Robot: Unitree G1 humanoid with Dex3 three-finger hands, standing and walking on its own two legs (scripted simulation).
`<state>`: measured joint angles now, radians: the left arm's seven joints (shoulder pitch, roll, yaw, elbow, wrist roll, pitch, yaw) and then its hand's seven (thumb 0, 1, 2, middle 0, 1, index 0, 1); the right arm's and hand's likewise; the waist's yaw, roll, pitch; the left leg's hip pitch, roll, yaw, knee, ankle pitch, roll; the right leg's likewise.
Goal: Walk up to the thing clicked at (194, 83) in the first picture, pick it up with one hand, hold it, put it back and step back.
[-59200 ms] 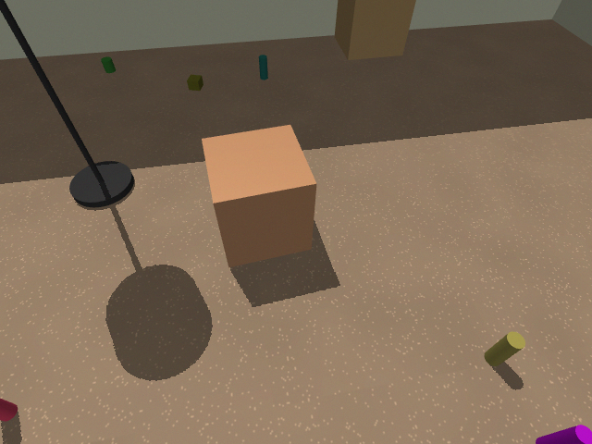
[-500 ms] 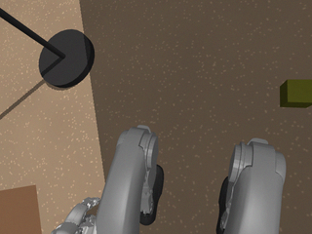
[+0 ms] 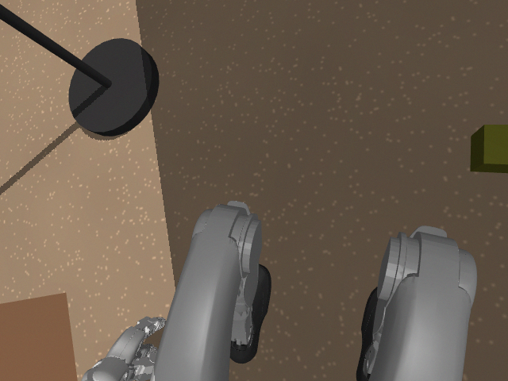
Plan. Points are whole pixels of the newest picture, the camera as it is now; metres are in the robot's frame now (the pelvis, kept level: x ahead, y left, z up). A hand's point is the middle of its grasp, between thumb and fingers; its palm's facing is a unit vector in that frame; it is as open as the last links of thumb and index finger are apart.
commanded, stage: rise first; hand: right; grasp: from above
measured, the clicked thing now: (500, 149) +0.47 -0.35 -0.28
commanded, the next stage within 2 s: approach in 1.26 s
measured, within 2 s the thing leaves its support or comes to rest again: neither
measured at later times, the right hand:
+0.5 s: hand out of the picture +0.42 -0.38 -0.16, palm faces -0.46 +0.07 -0.88, open 12.3 cm
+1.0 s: hand out of the picture +0.42 -0.38 -0.15, palm faces -0.46 +0.07 -0.88, open 12.0 cm
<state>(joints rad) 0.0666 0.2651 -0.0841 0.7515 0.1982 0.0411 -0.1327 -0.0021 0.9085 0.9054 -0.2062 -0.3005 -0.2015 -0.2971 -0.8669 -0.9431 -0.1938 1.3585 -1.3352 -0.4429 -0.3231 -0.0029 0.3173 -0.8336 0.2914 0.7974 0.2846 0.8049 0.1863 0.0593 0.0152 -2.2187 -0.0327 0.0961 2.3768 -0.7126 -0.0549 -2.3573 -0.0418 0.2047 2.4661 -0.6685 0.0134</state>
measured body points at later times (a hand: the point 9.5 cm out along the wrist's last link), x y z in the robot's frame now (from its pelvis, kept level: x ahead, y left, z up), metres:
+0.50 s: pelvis +0.00 +0.00 +0.00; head +0.24 -0.10 +0.37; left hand +0.09 +0.27 -0.10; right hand +0.44 -0.38 -0.11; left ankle +0.10 +0.13 -0.28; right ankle +0.07 -0.13 -0.28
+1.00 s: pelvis +0.00 +0.00 +0.00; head +0.22 -0.10 +0.37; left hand +0.09 +0.27 -0.10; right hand +0.44 -0.38 -0.10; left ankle +0.10 +0.13 -0.28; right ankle +0.07 -0.13 -0.28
